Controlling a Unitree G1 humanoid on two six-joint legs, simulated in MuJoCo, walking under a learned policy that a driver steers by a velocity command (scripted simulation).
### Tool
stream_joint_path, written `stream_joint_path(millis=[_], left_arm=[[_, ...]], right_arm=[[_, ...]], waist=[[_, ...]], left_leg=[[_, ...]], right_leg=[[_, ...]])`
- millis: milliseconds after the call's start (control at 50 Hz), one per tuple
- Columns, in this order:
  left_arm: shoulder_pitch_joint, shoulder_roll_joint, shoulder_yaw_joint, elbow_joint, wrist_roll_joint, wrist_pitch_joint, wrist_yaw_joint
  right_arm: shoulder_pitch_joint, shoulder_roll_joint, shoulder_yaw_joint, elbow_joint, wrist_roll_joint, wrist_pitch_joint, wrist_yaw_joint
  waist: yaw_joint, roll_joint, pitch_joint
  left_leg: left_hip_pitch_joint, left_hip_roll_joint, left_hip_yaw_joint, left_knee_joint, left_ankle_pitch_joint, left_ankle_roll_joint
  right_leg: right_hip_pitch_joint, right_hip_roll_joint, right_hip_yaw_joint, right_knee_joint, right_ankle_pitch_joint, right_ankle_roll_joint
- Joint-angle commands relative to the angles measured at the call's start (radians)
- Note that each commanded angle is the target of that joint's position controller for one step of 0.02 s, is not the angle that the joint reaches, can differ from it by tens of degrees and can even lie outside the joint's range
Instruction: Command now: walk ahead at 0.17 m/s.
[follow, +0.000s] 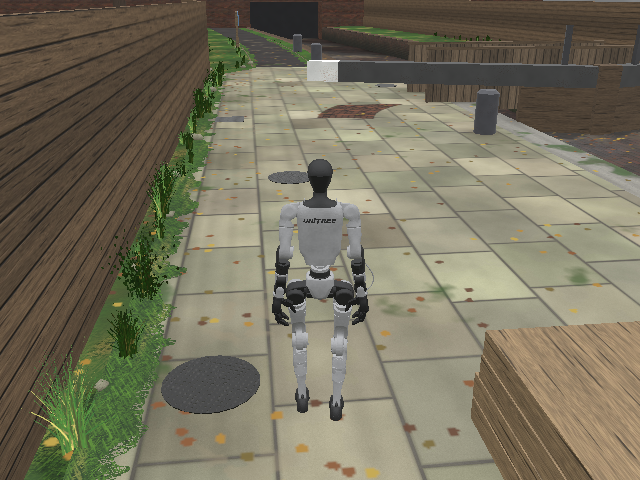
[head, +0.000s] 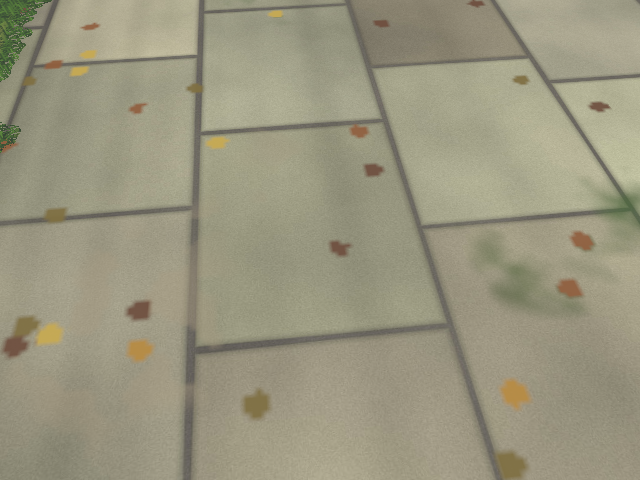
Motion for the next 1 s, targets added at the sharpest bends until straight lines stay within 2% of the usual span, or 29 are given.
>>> stream_joint_path(millis=[20, 40, 60, 100, 160, 220, 260, 280, 300, 320, 340, 360, 380, 400, 420, 460, 580, 680, 720, 740, 780, 800, 820, 840, 860, 900, 940, 960, 1000], left_arm=[[0.162, 0.126, 0.036, 0.008, 0.0, 0.008, -0.003], [0.197, 0.146, 0.047, 0.013, -0.002, 0.008, -0.004], [0.205, 0.154, 0.054, 0.012, 0.0, 0.005, -0.004], [0.221, 0.155, 0.06, 0.01, 0.017, -0.01, -0.009], [0.193, 0.157, 0.065, -0.009, 0.016, -0.038, -0.014], [0.164, 0.172, 0.068, -0.024, 0.013, -0.054, -0.017], [0.121, 0.184, 0.07, -0.036, 0.004, -0.059, -0.024], [0.117, 0.185, 0.069, -0.039, 0.005, -0.063, -0.029], [0.117, 0.165, 0.06, -0.042, 0.009, -0.07, -0.035], [0.117, 0.091, 0.041, -0.096, -0.005, -0.073, -0.045], [0.086, 0.126, 0.055, -0.12, 0.017, -0.072, -0.055], [0.036, 0.124, 0.057, -0.143, 0.021, -0.066, -0.062], [-0.007, 0.12, 0.056, -0.153, 0.018, -0.07, -0.07], [-0.004, 0.104, 0.058, -0.153, 0.011, -0.071, -0.072], [0.021, 0.1, 0.061, -0.147, 0.019, -0.062, -0.073], [0.022, 0.1, 0.065, -0.149, 0.024, -0.043, -0.077], [-0.249, 0.103, 0.067, -0.249, 0.015, -0.026, -0.087], [-0.394, 0.092, 0.056, -0.307, 0.006, -0.031, -0.093], [-0.395, 0.103, 0.061, -0.316, 0.007, -0.035, -0.091], [-0.362, 0.109, 0.065, -0.308, 0.011, -0.04, -0.086], [-0.165, 0.14, 0.084, -0.25, 0.018, -0.055, -0.073], [-0.04, 0.16, 0.097, -0.211, 0.028, -0.066, -0.07], [0.063, 0.226, 0.118, -0.197, 0.048, -0.071, -0.064], [0.041, 0.335, 0.148, -0.231, 0.037, -0.057, -0.059], [0.032, 0.341, 0.149, -0.24, -0.005, -0.042, -0.062], [-0.099, 0.238, 0.122, -0.258, -0.009, -0.037, -0.05], [-0.115, 0.184, 0.105, -0.256, -0.014, -0.033, -0.038], [-0.103, 0.189, 0.102, -0.256, -0.01, -0.036, -0.038], [-0.098, 0.236, 0.112, -0.267, 0.0, -0.042, -0.043]], right_arm=[[0.019, -0.071, -0.019, -0.038, -0.011, 0.0, 0.012], [-0.018, -0.053, -0.016, -0.064, -0.022, -0.004, 0.021], [-0.055, -0.048, -0.016, -0.091, -0.032, -0.011, 0.028], [-0.112, -0.079, -0.029, -0.139, -0.029, -0.029, 0.04], [-0.135, -0.093, -0.044, -0.179, -0.016, -0.054, 0.056], [-0.141, -0.089, -0.054, -0.21, -0.007, -0.056, 0.068], [-0.033, -0.078, -0.061, -0.185, -0.001, -0.056, 0.069], [0.078, -0.098, -0.076, -0.145, 0.0, -0.059, 0.063], [0.23, -0.15, -0.099, -0.102, -0.008, -0.068, 0.051], [0.377, -0.273, -0.127, -0.09, -0.023, -0.073, 0.038], [0.362, -0.253, -0.116, -0.072, -0.016, -0.058, 0.039], [0.208, -0.237, -0.106, -0.113, -0.016, -0.053, 0.039], [0.115, -0.2, -0.095, -0.146, -0.012, -0.06, 0.045], [0.068, -0.184, -0.086, -0.158, -0.01, -0.067, 0.046], [0.06, -0.154, -0.073, -0.156, -0.007, -0.076, 0.045], [0.107, -0.132, -0.061, -0.135, -0.009, -0.091, 0.038], [0.203, -0.134, -0.047, -0.112, -0.009, -0.103, 0.032], [0.24, -0.138, -0.046, -0.099, -0.012, -0.115, 0.022], [0.233, -0.147, -0.049, -0.095, -0.014, -0.116, 0.015], [0.219, -0.154, -0.05, -0.096, -0.016, -0.116, 0.011], [0.189, -0.189, -0.061, -0.103, -0.019, -0.105, -0.002], [0.171, -0.207, -0.066, -0.112, -0.007, -0.098, -0.005], [0.154, -0.198, -0.063, -0.143, 0.007, -0.1, -0.001], [0.246, -0.11, -0.053, -0.192, 0.047, -0.1, 0.006], [0.203, -0.176, -0.065, -0.212, 0.023, -0.097, 0.009], [0.06, -0.169, -0.066, -0.256, 0.003, -0.103, 0.009], [0.037, -0.167, -0.074, -0.274, -0.031, -0.067, 0.013], [0.049, -0.152, -0.074, -0.28, -0.033, -0.046, 0.013], [0.05, -0.132, -0.069, -0.294, -0.027, -0.019, 0.012]], waist=[[0.042, -0.101, 0.164], [0.06, -0.138, 0.213], [0.067, -0.143, 0.258], [0.069, -0.093, 0.267], [0.043, -0.047, 0.214], [0.019, -0.082, 0.177], [-0.043, -0.079, 0.152], [-0.086, -0.05, 0.109], [-0.152, 0.029, 0.03], [-0.187, 0.291, -0.06], [-0.143, 0.263, -0.054], [-0.065, 0.138, 0.045], [-0.044, 0.04, 0.087], [-0.008, 0.021, 0.091], [0.018, 0.029, 0.085], [0.03, 0.043, 0.076], [-0.004, 0.06, 0.122], [-0.03, 0.076, 0.134], [-0.016, 0.074, 0.125], [0.003, 0.075, 0.105], [0.077, 0.092, -0.008], [0.132, 0.091, -0.073], [0.173, 0.056, -0.163], [0.097, -0.231, -0.334], [0.088, -0.046, -0.412], [0.048, 0.045, -0.143], [-0.002, 0.05, -0.063], [-0.016, 0.038, -0.065], [-0.034, 0.022, -0.086]], left_leg=[[-0.196, 0.007, -0.025, 0.1, -0.279, 0.036], [-0.286, -0.003, 0.024, 0.196, -0.262, 0.032], [-0.353, 0.033, 0.033, 0.28, -0.215, 0.032], [-0.485, 0.078, -0.006, 0.405, -0.227, 0.033], [-0.492, 0.102, -0.02, 0.371, -0.165, 0.021], [-0.319, 0.069, 0.026, 0.263, -0.1, 0.021], [-0.07, 0.016, 0.083, 0.158, -0.016, 0.03], [0.094, -0.027, 0.101, 0.124, -0.021, 0.036], [0.277, 0.025, 0.019, 0.071, -0.069, 0.059], [0.41, 0.327, -0.476, -0.168, -0.384, 0.154], [0.332, 0.412, -0.764, -0.32, -0.47, 0.205], [0.226, 0.408, -0.654, -0.296, -0.522, 0.189], [0.129, 0.372, -0.537, -0.295, -0.377, 0.173], [0.074, 0.327, -0.432, -0.307, -0.256, 0.145], [0.036, 0.291, -0.353, -0.314, -0.156, 0.131], [0.047, 0.259, -0.26, -0.311, 0.026, 0.134], [0.127, 0.224, -0.116, -0.335, 0.275, 0.144], [0.182, 0.235, 0.005, -0.33, 0.449, 0.119], [0.241, 0.251, 0.044, -0.277, 0.615, 0.107], [0.268, 0.25, 0.07, -0.201, 0.815, 0.095], [0.293, 0.239, 0.101, 0.096, 1.088, 0.07], [0.232, 0.218, 0.118, 0.306, 0.996, 0.05], [0.033, 0.177, 0.125, 0.596, 0.652, 0.026], [-0.336, -0.048, 0.11, 1.079, -0.319, -0.033], [-0.381, -0.013, -0.081, 1.146, -0.27, -0.028], [-0.438, 0.072, -0.093, 1.003, -0.159, -0.026], [-0.361, 0.095, -0.099, 0.871, -0.144, -0.039], [-0.33, 0.089, -0.098, 0.823, -0.145, -0.046], [-0.313, 0.078, -0.084, 0.749, -0.131, -0.064]], right_leg=[[-0.107, -0.19, 0.267, -0.185, -0.442, -0.115], [-0.098, -0.274, 0.367, -0.251, -0.542, -0.16], [-0.104, -0.342, 0.432, -0.288, -0.544, -0.195], [-0.033, -0.384, 0.466, -0.304, -0.411, -0.229], [0.04, -0.34, 0.353, -0.276, -0.181, -0.195], [-0.043, -0.288, 0.236, -0.233, -0.039, -0.161], [-0.182, -0.244, 0.153, -0.135, 0.056, -0.131], [-0.244, -0.206, 0.108, -0.012, 0.197, -0.111], [-0.321, -0.146, 0.032, 0.223, 0.284, -0.079], [-0.526, -0.011, -0.083, 0.627, 0.035, -0.01], [-0.606, 0.01, 0.044, 0.832, -0.202, -0.032], [-0.656, -0.069, 0.081, 0.906, -0.119, -0.053], [-0.638, -0.104, 0.089, 0.875, -0.02, -0.058], [-0.591, -0.126, 0.085, 0.82, 0.034, -0.055], [-0.543, -0.139, 0.081, 0.776, 0.053, -0.045], [-0.529, -0.133, 0.056, 0.742, 0.08, -0.028], [-0.668, -0.124, -0.004, 0.498, 0.222, 0.009], [-0.568, -0.073, -0.052, 0.263, 0.296, -0.034], [-0.524, -0.048, -0.067, 0.216, 0.27, -0.07], [-0.475, -0.016, -0.088, 0.206, 0.244, -0.089], [-0.298, 0.061, -0.121, 0.186, 0.198, -0.124], [-0.139, 0.065, -0.104, 0.088, 0.292, -0.143], [0.087, -0.08, 0.056, 0.097, 0.437, -0.192], [0.403, -0.444, 0.592, 0.102, 0.914, -0.413], [0.369, -0.434, 0.635, 0.05, 1.014, -0.448], [0.096, -0.348, 0.417, -0.016, 0.945, -0.351], [-0.086, -0.248, 0.315, -0.068, 0.874, -0.281], [-0.122, -0.234, 0.296, -0.069, 0.905, -0.269], [-0.159, -0.21, 0.27, -0.062, 0.958, -0.26]])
